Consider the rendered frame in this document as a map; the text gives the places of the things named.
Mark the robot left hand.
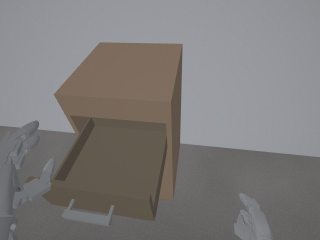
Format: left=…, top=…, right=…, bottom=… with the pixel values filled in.
left=0, top=120, right=56, bottom=216

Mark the drawer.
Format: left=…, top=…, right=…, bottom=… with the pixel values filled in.
left=26, top=117, right=168, bottom=221

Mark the robot right hand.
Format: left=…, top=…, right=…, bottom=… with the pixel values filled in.
left=234, top=193, right=274, bottom=240

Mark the handle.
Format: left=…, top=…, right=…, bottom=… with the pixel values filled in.
left=62, top=199, right=115, bottom=227

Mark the robot left forearm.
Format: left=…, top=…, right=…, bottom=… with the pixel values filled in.
left=0, top=215, right=19, bottom=240

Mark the cabinet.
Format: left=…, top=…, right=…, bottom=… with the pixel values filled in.
left=54, top=42, right=183, bottom=201

